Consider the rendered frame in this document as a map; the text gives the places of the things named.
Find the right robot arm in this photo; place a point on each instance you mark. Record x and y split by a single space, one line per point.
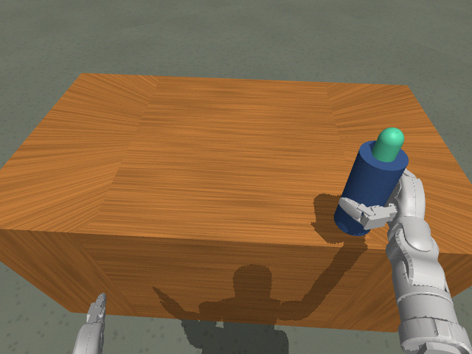
428 320

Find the bottle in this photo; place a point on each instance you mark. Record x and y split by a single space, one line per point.
376 171

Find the left robot hand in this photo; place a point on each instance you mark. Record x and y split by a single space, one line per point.
90 338

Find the right robot hand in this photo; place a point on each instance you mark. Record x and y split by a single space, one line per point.
406 199

